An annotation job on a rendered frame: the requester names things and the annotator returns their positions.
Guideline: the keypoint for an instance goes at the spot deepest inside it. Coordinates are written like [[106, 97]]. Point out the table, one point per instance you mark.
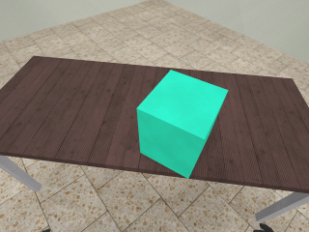
[[85, 113]]

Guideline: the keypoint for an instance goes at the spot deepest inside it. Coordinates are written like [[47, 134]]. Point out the carton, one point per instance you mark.
[[176, 118]]

